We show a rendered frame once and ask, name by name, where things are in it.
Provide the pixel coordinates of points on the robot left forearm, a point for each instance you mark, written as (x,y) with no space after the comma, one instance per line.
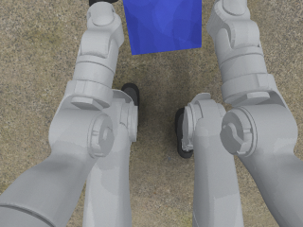
(95,67)

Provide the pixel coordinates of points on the carton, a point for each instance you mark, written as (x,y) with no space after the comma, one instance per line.
(163,25)

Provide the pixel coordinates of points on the robot left upper arm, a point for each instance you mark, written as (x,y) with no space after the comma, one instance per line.
(47,194)

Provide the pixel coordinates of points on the left robot foot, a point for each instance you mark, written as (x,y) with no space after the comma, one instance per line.
(132,90)

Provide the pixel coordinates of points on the robot right forearm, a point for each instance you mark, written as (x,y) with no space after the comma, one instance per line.
(240,57)

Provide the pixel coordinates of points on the robot left thigh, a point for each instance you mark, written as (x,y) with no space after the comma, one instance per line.
(107,192)

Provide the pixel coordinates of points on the robot right upper arm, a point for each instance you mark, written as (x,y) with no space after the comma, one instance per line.
(263,137)

